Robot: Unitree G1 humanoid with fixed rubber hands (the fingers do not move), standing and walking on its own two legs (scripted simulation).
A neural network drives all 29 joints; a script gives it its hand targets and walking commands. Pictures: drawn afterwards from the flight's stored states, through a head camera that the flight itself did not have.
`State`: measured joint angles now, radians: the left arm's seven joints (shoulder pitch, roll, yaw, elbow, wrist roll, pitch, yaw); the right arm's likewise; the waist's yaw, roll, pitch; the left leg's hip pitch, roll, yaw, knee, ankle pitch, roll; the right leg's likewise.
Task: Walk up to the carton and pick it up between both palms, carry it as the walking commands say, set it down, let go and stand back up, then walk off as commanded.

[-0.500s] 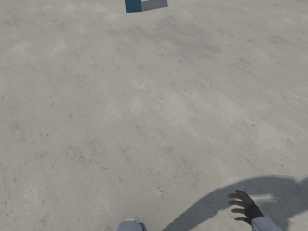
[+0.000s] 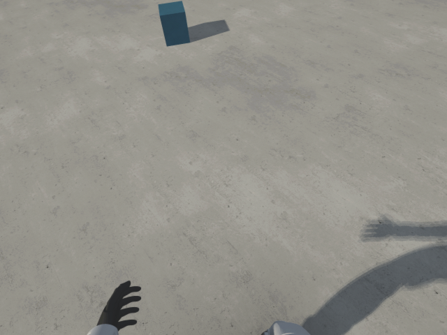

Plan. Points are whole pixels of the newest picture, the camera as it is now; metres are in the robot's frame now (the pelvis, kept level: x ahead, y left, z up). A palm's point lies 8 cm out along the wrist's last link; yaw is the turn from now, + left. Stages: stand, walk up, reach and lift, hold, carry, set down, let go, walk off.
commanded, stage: walk up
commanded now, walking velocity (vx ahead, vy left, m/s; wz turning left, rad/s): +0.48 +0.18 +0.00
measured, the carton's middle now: (174, 23) +2.74 +0.20 -0.62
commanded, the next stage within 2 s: none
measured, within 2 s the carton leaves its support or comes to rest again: neither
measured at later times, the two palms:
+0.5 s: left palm out of the picture +0.13 +0.31 -0.13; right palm (279, 204) +0.41 -0.15 -0.11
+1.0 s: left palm (122, 141) +0.68 +0.26 -0.09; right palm (294, 227) +0.35 -0.17 -0.13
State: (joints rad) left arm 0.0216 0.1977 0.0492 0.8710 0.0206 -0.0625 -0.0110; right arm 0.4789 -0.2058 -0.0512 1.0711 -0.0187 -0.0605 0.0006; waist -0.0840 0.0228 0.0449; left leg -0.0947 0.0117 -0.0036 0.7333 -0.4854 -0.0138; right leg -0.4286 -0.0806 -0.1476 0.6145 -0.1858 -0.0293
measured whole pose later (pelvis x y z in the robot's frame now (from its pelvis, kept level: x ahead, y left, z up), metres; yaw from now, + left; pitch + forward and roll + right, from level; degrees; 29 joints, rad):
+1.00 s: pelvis +0.48 +0.04 +0.00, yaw +1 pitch +0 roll +1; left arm -0.01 0.19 0.05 0.88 0.02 -0.06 -0.03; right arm 0.53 -0.17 -0.04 1.11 -0.01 -0.07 0.00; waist -0.09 0.00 0.05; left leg 0.02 0.08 0.10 0.47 -0.45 -0.05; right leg -0.41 -0.08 -0.14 0.54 -0.12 0.00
